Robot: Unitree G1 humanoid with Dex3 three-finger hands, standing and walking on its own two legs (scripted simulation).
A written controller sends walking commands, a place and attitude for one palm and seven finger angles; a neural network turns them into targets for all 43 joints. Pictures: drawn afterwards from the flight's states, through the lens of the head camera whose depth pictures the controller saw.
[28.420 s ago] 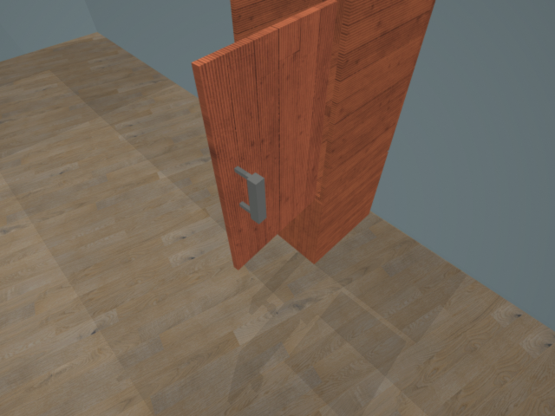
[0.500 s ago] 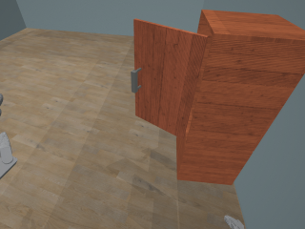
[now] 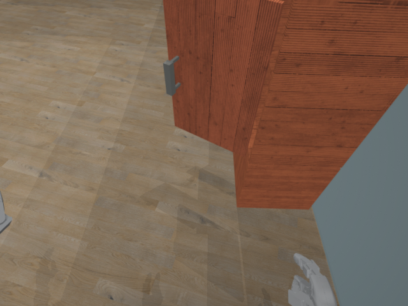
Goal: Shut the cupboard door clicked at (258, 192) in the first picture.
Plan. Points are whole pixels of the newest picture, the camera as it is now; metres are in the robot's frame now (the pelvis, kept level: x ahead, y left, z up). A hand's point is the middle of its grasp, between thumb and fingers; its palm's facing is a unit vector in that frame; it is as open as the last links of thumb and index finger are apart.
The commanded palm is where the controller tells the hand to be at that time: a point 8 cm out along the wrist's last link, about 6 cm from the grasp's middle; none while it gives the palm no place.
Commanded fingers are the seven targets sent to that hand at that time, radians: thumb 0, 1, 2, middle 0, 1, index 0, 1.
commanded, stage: stop stepping back and stand still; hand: left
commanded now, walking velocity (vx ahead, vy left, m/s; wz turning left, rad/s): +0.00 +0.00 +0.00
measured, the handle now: (173, 75) +0.85 +0.12 -0.04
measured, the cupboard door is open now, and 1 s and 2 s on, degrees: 61 61 61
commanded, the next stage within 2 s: let the arm hang, fingers relaxed in 0.04 s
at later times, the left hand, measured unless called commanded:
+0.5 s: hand out of the picture -0.02 +0.20 -0.18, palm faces +0.08 -0.98 -0.17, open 7.0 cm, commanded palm none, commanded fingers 0.00 0.90 0.90 -0.20 -0.30 -0.20 -0.30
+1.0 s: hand out of the picture -0.08 +0.19 -0.17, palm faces +0.07 -0.98 -0.18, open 7.4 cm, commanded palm none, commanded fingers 0.00 0.90 0.90 -0.20 -0.30 -0.20 -0.30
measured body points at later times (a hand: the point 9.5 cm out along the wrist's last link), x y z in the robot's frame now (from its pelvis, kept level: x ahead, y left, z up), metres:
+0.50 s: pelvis -0.05 +0.02 -0.01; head -0.03 +0.05 +0.44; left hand -0.02 +0.25 -0.17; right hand +0.00 -0.22 -0.14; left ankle +0.02 +0.13 -0.74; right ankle -0.05 -0.10 -0.74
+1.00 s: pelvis -0.04 +0.03 +0.00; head -0.05 +0.03 +0.45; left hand -0.08 +0.24 -0.16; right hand -0.04 -0.19 -0.16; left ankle +0.02 +0.13 -0.74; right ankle -0.05 -0.10 -0.74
